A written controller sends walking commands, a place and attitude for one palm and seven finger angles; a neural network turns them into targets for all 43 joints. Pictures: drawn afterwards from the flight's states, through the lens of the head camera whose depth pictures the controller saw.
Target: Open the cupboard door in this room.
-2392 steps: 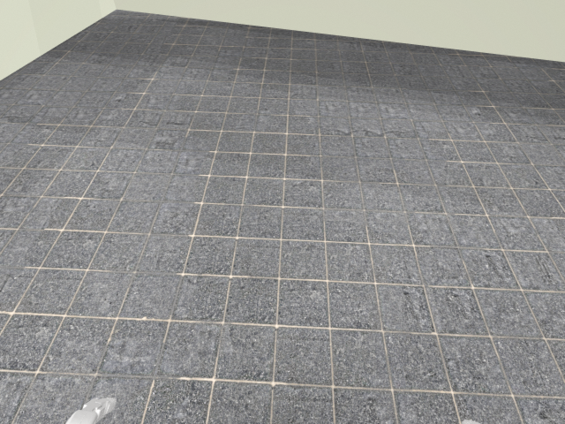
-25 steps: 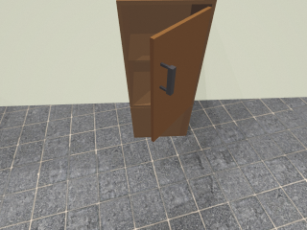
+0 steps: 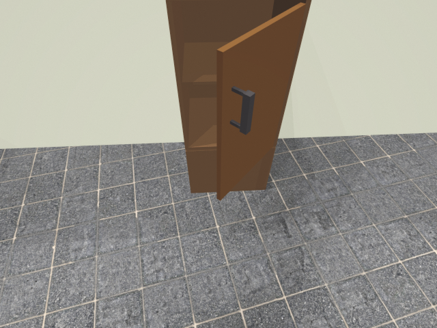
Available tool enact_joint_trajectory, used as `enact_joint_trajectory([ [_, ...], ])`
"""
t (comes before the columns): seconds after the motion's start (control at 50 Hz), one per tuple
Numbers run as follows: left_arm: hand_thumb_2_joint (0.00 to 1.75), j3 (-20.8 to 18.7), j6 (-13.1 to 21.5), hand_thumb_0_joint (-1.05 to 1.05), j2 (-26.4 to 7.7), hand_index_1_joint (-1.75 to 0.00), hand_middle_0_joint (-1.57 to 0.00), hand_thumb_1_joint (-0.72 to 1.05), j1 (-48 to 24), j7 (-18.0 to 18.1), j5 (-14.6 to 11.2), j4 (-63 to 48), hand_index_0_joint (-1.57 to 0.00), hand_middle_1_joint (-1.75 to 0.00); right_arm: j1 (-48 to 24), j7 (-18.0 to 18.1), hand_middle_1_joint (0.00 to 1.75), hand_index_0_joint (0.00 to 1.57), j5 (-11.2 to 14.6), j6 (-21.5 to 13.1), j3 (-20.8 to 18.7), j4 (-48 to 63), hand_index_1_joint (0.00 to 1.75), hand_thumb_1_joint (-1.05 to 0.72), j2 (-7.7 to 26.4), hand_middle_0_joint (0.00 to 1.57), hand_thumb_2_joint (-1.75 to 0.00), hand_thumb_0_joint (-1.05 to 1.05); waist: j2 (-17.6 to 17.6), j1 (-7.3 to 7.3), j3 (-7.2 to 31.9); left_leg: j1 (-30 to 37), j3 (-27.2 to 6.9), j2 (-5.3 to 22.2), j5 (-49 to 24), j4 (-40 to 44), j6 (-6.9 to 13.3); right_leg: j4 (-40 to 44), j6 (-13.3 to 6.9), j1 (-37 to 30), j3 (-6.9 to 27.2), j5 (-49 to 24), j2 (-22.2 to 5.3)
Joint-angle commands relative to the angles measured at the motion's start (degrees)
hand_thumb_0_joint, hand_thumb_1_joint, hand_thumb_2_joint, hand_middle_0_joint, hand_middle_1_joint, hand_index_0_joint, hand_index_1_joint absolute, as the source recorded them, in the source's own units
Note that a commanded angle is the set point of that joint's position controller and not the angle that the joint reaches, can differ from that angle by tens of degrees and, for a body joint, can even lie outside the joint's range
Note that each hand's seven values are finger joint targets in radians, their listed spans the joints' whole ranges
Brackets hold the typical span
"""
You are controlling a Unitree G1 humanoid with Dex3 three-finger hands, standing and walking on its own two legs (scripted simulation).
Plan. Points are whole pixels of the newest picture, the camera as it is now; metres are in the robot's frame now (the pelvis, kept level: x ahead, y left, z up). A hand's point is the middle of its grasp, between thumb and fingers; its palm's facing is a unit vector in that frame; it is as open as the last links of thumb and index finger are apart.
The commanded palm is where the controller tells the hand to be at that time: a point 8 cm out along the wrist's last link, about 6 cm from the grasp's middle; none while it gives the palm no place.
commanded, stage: look to check the result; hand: left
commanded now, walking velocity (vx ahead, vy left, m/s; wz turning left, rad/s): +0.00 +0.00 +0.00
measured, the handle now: (240, 110) +0.64 -0.02 +0.03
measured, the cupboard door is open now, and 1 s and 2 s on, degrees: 47 47 47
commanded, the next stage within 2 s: walk to a spot facing it in 0.18 s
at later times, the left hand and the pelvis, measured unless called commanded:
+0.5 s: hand out of the picture +0.00 +0.17 -0.18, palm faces -0.01 -0.98 -0.18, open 7.3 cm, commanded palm none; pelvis +0.00 +0.01 -0.01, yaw -4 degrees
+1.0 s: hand out of the picture +0.11 +0.13 -0.17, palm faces -0.26 -0.93 -0.26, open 7.3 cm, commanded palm none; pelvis +0.00 -0.04 +0.00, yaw -19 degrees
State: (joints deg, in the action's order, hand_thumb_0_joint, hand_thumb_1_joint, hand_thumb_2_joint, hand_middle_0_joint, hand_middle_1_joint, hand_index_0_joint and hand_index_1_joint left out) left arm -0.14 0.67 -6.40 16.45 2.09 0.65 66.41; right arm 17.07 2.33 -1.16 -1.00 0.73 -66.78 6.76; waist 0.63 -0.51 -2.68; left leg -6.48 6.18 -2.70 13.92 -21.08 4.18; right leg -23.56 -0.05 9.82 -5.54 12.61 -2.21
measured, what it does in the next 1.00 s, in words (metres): steps on the spot, turning right: right foot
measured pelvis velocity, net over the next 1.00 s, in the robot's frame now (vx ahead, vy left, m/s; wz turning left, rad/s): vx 0.00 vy -0.04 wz -0.34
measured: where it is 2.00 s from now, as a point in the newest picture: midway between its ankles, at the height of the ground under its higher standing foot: outside the picture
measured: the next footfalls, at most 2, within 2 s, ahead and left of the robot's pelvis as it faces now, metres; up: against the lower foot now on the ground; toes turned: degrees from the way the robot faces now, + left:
right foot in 0.76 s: +0.03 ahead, -0.15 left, +0.00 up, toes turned -14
left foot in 1.18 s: +0.11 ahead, +0.09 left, +0.00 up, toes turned -25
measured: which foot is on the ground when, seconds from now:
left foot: down 0.00-0.76, up 0.78-1.00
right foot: down 0.00-0.50, up 0.52-0.74, down 0.76-1.00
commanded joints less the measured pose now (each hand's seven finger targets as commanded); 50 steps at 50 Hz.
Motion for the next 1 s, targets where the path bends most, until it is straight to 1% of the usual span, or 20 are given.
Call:
enact_joint_trajectory([
  [0.0,0.90,-0.90,0.31,0.00,-5.03,-0.30,-0.20,0.90,4.54,0.33,-0.11,-0.89,-0.20,-0.30,5.14,0.39,0.30,0.20,0.18,-0.36,-0.75,0.40,0.30,-0.90,4.89,0.20,-0.90,0.00,-1.12,0.08,-2.31,-2.81,-8.65,9.02,-11.70,5.19,-1.27,3.19,-1.76,-0.66,5.70,-7.11,-4.41],
  [0.26,0.90,-1.05,0.33,0.00,-6.33,-0.30,-0.20,0.90,3.59,0.25,-0.08,-1.20,-0.20,-0.30,4.00,0.37,0.30,0.20,0.22,-0.48,-1.00,0.62,0.30,-0.90,6.37,0.20,-0.90,0.00,-0.88,0.03,-1.86,-1.38,-8.51,9.05,-13.95,5.08,-1.33,3.15,-1.79,-0.99,5.71,-8.10,-4.58],
  [0.34,0.90,-1.63,-0.51,0.00,-5.74,-0.30,-0.20,0.90,3.57,0.24,-0.05,-1.78,-0.20,-0.30,4.75,0.85,0.30,0.20,0.24,0.10,-1.30,0.59,0.30,-0.90,6.01,0.20,-0.90,0.00,0.35,-0.10,-1.26,0.70,-6.79,9.94,-16.57,2.84,-1.53,1.03,-1.78,1.29,6.53,-10.10,-3.97],
  [0.42,0.90,-3.12,-1.84,0.00,-6.90,-0.30,-0.20,0.90,1.09,-0.41,0.32,-4.11,-0.20,-0.30,3.97,1.28,0.30,0.20,0.02,1.18,-2.69,2.27,0.30,-0.90,8.23,0.20,-0.90,0.00,1.29,-0.57,-2.93,0.58,-7.22,13.22,-12.93,2.26,-0.54,-3.86,-1.59,7.12,6.79,-6.42,-2.31],
  [0.46,0.90,-3.87,-2.55,0.00,-6.92,-0.30,-0.20,0.90,0.05,-0.83,0.55,-5.88,-0.20,-0.30,3.38,1.50,0.30,0.20,-0.13,1.44,-3.50,3.62,0.30,-0.90,9.76,0.20,-0.90,0.00,4.10,-0.56,-3.21,0.54,-10.51,17.17,-10.54,3.78,1.79,-9.77,-1.17,10.99,6.04,0.70,-0.51],
  [0.5,0.90,-4.50,-3.27,0.00,-6.85,-0.30,-0.20,0.90,-1.98,-1.24,0.80,-7.99,-0.20,-0.30,3.57,1.57,0.30,0.20,-0.44,1.33,-4.11,4.89,0.30,-0.90,10.83,0.20,-0.90,0.00,6.30,-1.08,-2.95,0.83,-12.99,22.41,-11.72,5.71,5.78,-22.38,-0.59,15.62,5.55,12.25,0.29],
  [0.54,0.90,-4.98,-3.25,0.00,-6.61,-0.30,-0.20,0.90,-3.22,-1.50,0.88,-9.51,-0.20,-0.30,2.65,1.49,0.30,0.20,-0.55,1.13,-4.22,6.29,0.30,-0.90,10.92,0.20,-0.90,0.00,5.35,-0.69,-2.40,0.87,-12.86,24.77,-14.16,4.90,7.92,-29.02,-0.49,18.00,6.97,15.61,-0.72],
  [0.56,0.90,-5.10,-3.22,0.00,-6.45,-0.30,-0.20,0.90,-3.89,-1.74,0.89,-10.19,-0.20,-0.30,1.58,1.32,0.30,0.20,-0.78,1.03,-4.45,7.05,0.30,-0.90,11.37,0.20,-0.90,0.00,3.96,-0.43,-2.39,0.08,-11.69,25.00,-16.30,4.22,7.82,-28.84,-0.31,17.55,6.83,15.64,-1.01],
  [0.64,0.90,-5.11,-2.84,0.00,-5.79,-0.30,-0.20,0.90,-3.10,-2.26,0.56,-11.40,-0.20,-0.30,-0.68,0.87,0.30,0.20,-0.93,1.11,-5.12,9.09,0.30,-0.90,12.96,0.20,-0.90,0.00,2.80,0.61,-0.60,-0.93,-4.45,23.04,-22.29,-1.05,4.60,-20.32,0.02,11.04,3.41,12.03,-0.51],
  [0.68,0.90,-5.43,-2.77,0.00,-6.58,-0.30,-0.20,0.90,-1.03,-2.34,0.62,-11.38,-0.20,-0.30,-1.80,0.64,0.30,0.20,-0.67,1.34,-5.44,9.87,0.30,-0.90,13.44,0.20,-0.90,0.00,2.60,1.81,-0.29,-3.57,-1.61,21.50,-18.41,-4.86,2.07,-13.18,-0.29,5.81,2.43,5.16,0.25],
  [0.7,0.90,-5.67,-2.50,0.00,-7.85,-0.30,-0.20,0.90,1.13,-2.29,0.74,-10.95,-0.20,-0.30,-2.74,0.46,0.30,0.20,-0.34,1.51,-5.53,10.50,0.30,-0.90,13.60,0.20,-0.90,0.00,0.24,2.92,0.31,-6.16,0.42,19.15,-14.25,-9.73,-0.19,-6.82,-1.07,1.54,3.78,-2.06,0.13],
  [0.72,0.90,-6.39,-1.88,0.00,-11.89,-0.30,-0.20,0.90,3.34,-1.77,1.20,-10.78,-0.20,-0.30,-3.75,0.14,0.30,0.20,0.27,1.78,-5.51,12.05,0.30,-0.90,11.76,0.20,-0.90,0.00,-10.42,3.99,1.18,-12.60,5.05,12.69,-3.08,-20.46,-3.78,-0.06,-4.53,-2.94,17.32,-14.23,-7.63],
  [0.74,0.90,-7.50,-1.35,0.00,-17.56,-0.30,-0.20,0.90,5.44,-1.01,1.05,-10.78,-0.20,-0.30,-5.56,-0.43,0.30,0.20,0.63,2.12,-4.90,14.63,0.30,-0.90,8.73,0.20,-0.90,0.00,-20.30,5.05,2.45,-21.79,5.50,5.38,21.18,-33.61,-6.64,5.34,-11.60,-5.57,33.02,-24.53,-19.72],
  [0.76,0.90,-7.60,-1.47,0.00,-18.41,-0.30,-0.20,0.90,6.16,-0.53,0.36,-10.93,-0.20,-0.30,-7.66,-0.43,0.30,0.20,0.52,2.83,-4.89,14.92,0.30,-0.90,9.89,0.20,-0.90,0.00,-14.69,5.90,1.91,-23.11,-2.25,6.12,23.01,-41.73,-6.06,6.82,-15.28,-3.36,34.42,-17.38,-20.34],
  [0.78,0.90,-7.60,-1.59,0.00,-16.60,-0.30,-0.20,0.90,2.90,-0.03,0.46,-11.88,-0.20,-0.30,-10.13,-0.68,0.30,0.20,0.52,3.02,-5.16,15.32,0.30,-0.90,9.73,0.20,-0.90,0.00,-12.43,4.62,-0.51,-25.88,-5.23,7.18,18.81,-44.59,-5.71,7.25,-14.63,-1.42,32.96,-11.03,-16.65],
  [0.8,0.90,-7.56,-1.66,0.00,-15.86,-0.30,-0.20,0.90,-0.12,0.14,0.65,-13.05,-0.20,-0.30,-10.83,-0.82,0.30,0.20,0.44,2.94,-5.19,15.82,0.30,-0.90,9.73,0.20,-0.90,0.00,-11.30,3.55,-1.43,-27.21,-6.37,7.52,16.17,-45.06,-5.98,6.61,-13.75,-0.32,31.87,-9.62,-14.98],
  [0.84,0.90,-7.34,-1.33,0.00,-15.17,-0.30,-0.20,0.90,-2.41,0.14,0.93,-14.35,-0.20,-0.30,-9.97,-0.94,0.30,0.20,0.41,2.65,-5.14,15.71,0.30,-0.90,9.49,0.20,-0.90,0.00,-7.20,2.13,2.26,-24.38,-6.75,7.35,13.03,-42.94,-6.65,4.33,-12.28,-1.02,27.87,-14.84,-12.65],
  [0.88,0.90,-7.28,-1.10,0.00,-15.87,-0.30,-0.20,0.90,-2.31,-0.21,1.01,-15.05,-0.20,-0.30,-9.43,-0.91,0.30,0.20,0.54,2.72,-4.88,15.90,0.30,-0.90,8.66,0.20,-0.90,0.00,-4.17,1.89,5.13,-21.62,-5.80,6.11,12.04,-37.95,-7.33,3.07,-11.81,-2.75,25.62,-18.98,-10.66],
  [0.92,0.90,-7.37,-1.16,0.00,-16.67,-0.30,-0.20,0.90,-1.11,-0.55,0.97,-14.98,-0.20,-0.30,-10.70,-0.77,0.30,0.20,0.66,2.62,-4.81,16.60,0.30,-0.90,8.53,0.20,-0.90,0.00,-4.76,2.63,6.02,-21.31,-5.51,4.96,11.27,-34.09,-7.68,2.09,-11.71,-4.87,25.88,-22.72,-9.46],
  [0.98,0.90,-7.59,-1.45,0.00,-16.94,-0.30,-0.20,0.90,-0.38,-0.75,1.11,-15.16,-0.20,-0.30,-12.17,-0.38,0.30,0.20,0.88,2.25,-4.95,18.10,0.30,-0.90,9.31,0.20,-0.90,0.00,-8.87,3.19,6.45,-21.25,-6.19,4.15,11.82,-30.05,-7.78,0.91,-11.65,-6.81,27.60,-26.76,-8.73],
])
